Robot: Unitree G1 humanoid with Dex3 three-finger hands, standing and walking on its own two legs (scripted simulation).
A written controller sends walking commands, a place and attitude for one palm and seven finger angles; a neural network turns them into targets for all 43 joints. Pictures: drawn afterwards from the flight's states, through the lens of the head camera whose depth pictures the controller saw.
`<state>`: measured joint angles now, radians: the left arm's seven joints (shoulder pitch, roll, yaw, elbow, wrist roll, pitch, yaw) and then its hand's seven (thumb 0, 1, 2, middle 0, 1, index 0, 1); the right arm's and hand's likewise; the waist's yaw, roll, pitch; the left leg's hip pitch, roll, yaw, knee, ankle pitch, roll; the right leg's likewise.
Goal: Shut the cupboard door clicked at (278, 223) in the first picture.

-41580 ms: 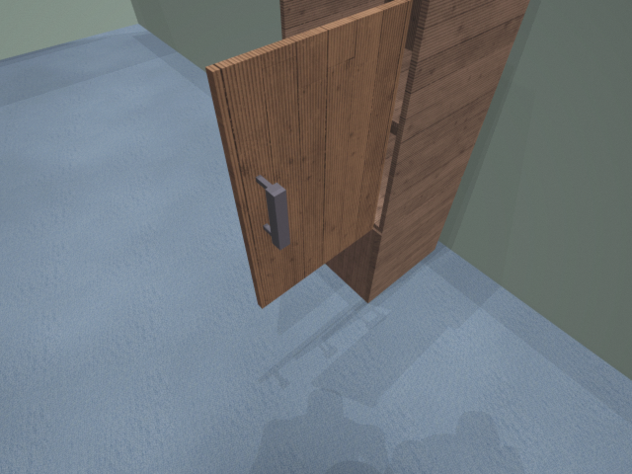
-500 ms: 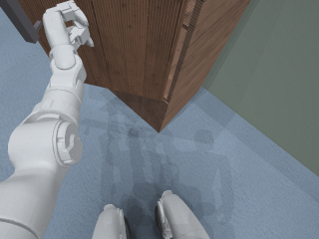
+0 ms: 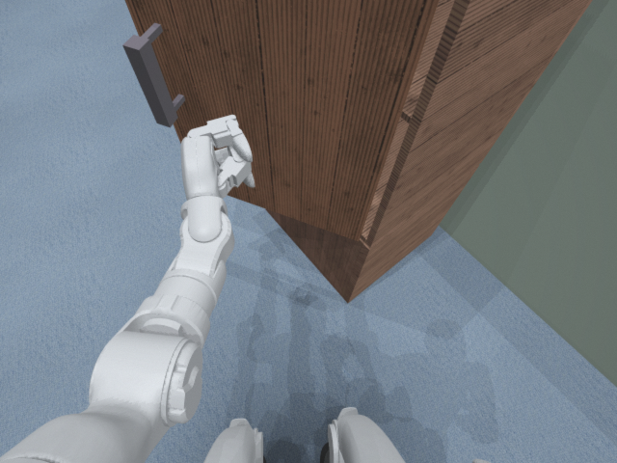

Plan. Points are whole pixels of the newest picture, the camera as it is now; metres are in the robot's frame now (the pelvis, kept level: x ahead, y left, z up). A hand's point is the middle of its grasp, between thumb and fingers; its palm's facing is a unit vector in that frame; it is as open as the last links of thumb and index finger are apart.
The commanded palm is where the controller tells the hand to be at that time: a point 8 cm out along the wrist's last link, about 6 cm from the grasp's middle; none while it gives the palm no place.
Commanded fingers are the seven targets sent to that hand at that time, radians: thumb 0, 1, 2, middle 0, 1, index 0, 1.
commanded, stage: draw the hand back to the body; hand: left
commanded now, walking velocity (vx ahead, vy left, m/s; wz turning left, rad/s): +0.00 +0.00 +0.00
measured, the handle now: (161, 76) +0.66 +0.18 +0.06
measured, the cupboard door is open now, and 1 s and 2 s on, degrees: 30 30 30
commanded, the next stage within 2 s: step back with the hand held close in 1.70 s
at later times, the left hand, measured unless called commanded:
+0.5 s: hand (175, 190) +0.40 +0.12 +0.12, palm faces +0.11 -0.99 -0.03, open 3.1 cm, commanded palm +0.36 +0.16 +0.13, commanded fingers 0.00 0.90 0.90 -1.30 -1.50 -1.30 -1.50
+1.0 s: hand out of the picture +0.27 +0.22 +0.19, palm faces +0.22 -0.94 -0.27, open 3.8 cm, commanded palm +0.23 +0.27 +0.21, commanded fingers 0.00 0.90 0.90 -0.61 -0.75 -0.61 -0.75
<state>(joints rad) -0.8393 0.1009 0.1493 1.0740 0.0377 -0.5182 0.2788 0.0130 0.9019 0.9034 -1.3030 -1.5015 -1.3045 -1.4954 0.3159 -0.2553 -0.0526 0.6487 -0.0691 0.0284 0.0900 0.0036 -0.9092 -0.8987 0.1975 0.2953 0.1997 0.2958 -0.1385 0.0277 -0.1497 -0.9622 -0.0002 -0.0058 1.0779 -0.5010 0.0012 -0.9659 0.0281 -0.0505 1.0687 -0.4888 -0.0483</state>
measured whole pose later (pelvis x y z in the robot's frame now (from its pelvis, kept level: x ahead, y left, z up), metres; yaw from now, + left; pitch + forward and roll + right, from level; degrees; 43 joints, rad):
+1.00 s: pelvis +0.02 +0.02 +0.08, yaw +1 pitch -2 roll +0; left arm 0.18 0.28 0.08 -0.11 -0.06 -0.03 0.06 0.01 0.90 0.90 -0.88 -1.04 -0.88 -1.03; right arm 0.15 -0.21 0.07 0.53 0.04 0.02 -0.07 0.01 -0.91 -0.90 0.20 0.30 0.20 0.30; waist 0.05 0.06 -0.02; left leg -0.15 -0.04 -0.01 0.46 -0.28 0.03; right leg -0.15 0.00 -0.04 0.46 -0.28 -0.01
